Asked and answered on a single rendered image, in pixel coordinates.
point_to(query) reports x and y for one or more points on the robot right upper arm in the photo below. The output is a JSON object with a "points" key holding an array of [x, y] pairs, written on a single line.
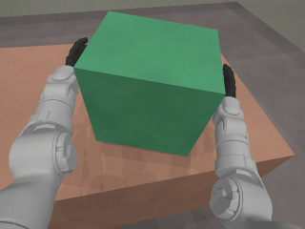
{"points": [[240, 204]]}

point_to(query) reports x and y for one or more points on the carton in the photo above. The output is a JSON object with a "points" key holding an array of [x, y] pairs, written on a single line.
{"points": [[150, 84]]}

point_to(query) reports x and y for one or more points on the robot left hand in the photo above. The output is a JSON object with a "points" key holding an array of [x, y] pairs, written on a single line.
{"points": [[76, 51]]}

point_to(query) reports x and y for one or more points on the pedestal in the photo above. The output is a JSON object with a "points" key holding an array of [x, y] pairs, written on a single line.
{"points": [[114, 185]]}

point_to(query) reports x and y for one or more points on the robot left upper arm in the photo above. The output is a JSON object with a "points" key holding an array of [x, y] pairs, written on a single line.
{"points": [[38, 163]]}

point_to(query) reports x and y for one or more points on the right robot forearm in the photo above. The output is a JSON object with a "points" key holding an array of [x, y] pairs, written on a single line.
{"points": [[233, 154]]}

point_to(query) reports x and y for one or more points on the left robot forearm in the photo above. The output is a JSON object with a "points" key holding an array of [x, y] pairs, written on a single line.
{"points": [[56, 105]]}

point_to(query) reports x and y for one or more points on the robot right hand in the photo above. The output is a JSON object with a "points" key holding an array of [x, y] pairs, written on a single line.
{"points": [[229, 81]]}

